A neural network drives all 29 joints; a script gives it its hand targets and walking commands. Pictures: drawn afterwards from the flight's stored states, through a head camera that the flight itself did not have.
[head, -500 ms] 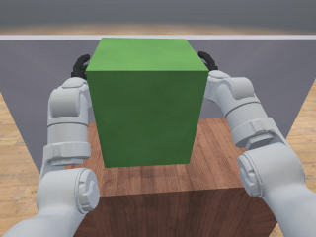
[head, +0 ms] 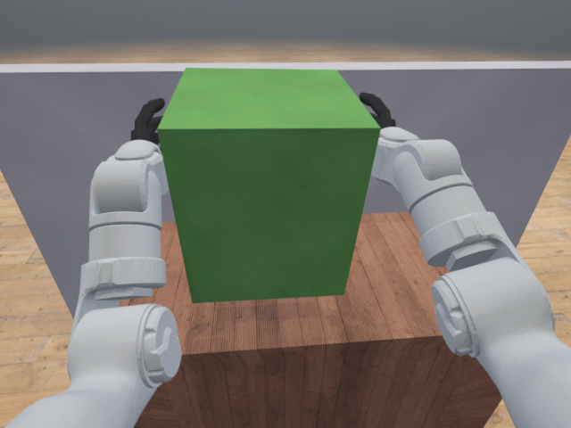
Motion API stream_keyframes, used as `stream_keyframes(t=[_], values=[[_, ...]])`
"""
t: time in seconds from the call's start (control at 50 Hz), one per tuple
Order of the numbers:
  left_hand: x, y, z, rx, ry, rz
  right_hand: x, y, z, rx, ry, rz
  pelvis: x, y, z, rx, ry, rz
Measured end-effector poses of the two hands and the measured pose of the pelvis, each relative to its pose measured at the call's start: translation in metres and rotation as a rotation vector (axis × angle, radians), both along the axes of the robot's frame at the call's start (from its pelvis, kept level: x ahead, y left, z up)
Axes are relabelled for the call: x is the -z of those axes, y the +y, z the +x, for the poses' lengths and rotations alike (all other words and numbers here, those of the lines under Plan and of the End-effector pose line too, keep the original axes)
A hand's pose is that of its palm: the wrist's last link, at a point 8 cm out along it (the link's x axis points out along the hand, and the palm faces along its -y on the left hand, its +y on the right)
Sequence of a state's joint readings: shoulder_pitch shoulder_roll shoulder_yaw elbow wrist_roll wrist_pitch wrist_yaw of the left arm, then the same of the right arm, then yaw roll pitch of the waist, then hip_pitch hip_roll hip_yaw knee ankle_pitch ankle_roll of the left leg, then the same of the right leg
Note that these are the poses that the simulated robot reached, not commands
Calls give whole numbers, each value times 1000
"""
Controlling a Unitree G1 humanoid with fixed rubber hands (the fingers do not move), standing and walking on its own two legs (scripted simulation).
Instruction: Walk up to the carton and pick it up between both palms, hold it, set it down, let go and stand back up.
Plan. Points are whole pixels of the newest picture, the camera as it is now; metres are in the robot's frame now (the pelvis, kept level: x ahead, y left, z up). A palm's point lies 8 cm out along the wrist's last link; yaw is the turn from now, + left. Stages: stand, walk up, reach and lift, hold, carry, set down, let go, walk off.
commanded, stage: hold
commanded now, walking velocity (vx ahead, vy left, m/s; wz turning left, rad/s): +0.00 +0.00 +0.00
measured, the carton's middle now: (266, 183) +0.37 +0.01 +0.25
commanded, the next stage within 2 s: none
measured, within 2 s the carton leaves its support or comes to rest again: neither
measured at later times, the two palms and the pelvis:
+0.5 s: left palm (146, 148) +0.38 +0.16 +0.30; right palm (377, 139) +0.37 -0.14 +0.31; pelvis +0.00 +0.00 +0.00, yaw +0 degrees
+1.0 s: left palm (152, 158) +0.37 +0.15 +0.29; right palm (381, 142) +0.37 -0.15 +0.31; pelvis +0.00 +0.00 +0.00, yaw +0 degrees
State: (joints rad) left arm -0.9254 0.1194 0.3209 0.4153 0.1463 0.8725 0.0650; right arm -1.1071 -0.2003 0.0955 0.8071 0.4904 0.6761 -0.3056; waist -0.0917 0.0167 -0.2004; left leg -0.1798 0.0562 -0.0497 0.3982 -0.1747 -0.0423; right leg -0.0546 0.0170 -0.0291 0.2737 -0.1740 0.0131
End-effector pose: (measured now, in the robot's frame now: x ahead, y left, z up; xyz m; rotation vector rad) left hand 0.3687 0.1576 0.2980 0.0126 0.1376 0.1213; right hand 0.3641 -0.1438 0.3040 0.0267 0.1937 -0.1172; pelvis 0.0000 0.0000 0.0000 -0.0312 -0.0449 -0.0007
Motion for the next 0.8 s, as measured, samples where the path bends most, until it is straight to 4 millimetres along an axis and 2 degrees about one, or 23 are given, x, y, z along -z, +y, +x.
stream_keyframes(t=[0.1, 0.36, 0.58, 0.8], values=[[2, -2, -2, 0, 18, 5, 2, -2, -2, 6, 19, 27, 0, 0, -3, 4, 6, 2], [-12, -1, 2, -1, 9, -3, -7, -1, 1, 5, 12, 15, 0, -1, -4, 14, 25, 4], [-2, 2, 10, 0, 15, 3, -1, 2, 10, 1, 20, 4, 0, 0, 2, 1, 21, 2], [8, 0, 6, -6, 9, 15, 9, 0, 8, -8, 15, -1, 0, 1, 5, 4, 15, 0]])
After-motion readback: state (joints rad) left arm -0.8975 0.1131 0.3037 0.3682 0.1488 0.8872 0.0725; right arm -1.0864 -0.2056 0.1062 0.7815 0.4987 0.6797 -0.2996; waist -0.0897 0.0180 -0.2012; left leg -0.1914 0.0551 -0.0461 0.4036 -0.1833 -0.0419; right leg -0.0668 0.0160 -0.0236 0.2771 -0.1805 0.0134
